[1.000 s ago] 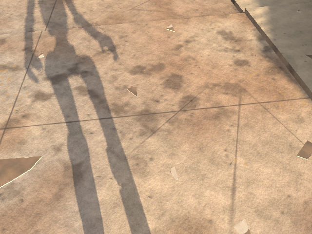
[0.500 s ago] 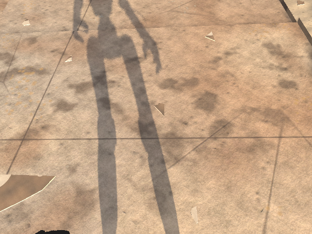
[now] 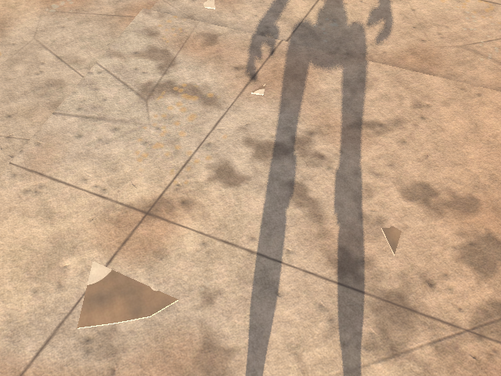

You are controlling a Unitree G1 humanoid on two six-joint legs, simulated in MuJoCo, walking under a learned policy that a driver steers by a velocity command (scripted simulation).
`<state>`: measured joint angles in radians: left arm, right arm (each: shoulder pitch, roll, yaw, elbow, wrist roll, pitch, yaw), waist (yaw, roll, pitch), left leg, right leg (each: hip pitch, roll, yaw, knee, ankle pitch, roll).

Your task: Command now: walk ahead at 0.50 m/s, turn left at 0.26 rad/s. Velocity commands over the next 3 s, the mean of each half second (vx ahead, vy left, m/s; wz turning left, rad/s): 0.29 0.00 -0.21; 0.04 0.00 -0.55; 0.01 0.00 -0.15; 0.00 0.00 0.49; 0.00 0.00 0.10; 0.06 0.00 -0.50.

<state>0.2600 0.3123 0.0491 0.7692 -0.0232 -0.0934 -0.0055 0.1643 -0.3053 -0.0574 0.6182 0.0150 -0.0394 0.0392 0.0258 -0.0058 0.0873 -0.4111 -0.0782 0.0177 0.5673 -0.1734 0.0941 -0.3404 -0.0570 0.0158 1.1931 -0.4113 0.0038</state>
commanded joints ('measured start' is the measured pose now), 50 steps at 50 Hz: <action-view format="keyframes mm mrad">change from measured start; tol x16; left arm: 1 16 133 29 -67 8 -15 0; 50 -69 95 65 -204 -4 155 29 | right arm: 1 53 -92 -24 -46 -23 -29 -9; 21 218 -26 10 50 -57 7 -66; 25 30 -126 -14 41 -19 31 -63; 43 66 -247 -69 65 -61 17 -64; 50 -21 -100 -27 14 -32 33 -87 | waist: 1 -22 53 -155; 16 -65 74 -75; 19 44 35 -187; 21 -43 -282 -447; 22 26 -124 -518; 26 -39 -35 -185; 40 -35 -165 -208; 42 -30 -10 -219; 43 6 310 -147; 50 -33 160 -107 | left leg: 1 326 286 -366 -312 173 178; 12 259 227 32 -366 527 77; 18 443 285 24 -42 774 40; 19 400 228 63 147 727 -6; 20 182 131 91 460 324 -74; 21 -155 -64 -12 767 -527 -138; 22 -180 -3 -159 832 -481 -129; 41 175 71 -110 -167 -4 -120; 44 229 487 -533 -283 218 171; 50 290 305 -166 -236 287 94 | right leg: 1 -279 -98 59 -23 110 -1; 12 -168 -14 -4 -543 613 26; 18 -128 66 -56 -651 329 -54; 19 18 87 -47 -736 482 -86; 21 576 -325 619 -703 1139 -405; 26 102 -132 364 -886 431 -258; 39 79 -58 465 -826 263 -196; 41 38 -8 453 -759 251 -144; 44 -273 158 151 -173 -191 15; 50 -313 102 49 -28 29 100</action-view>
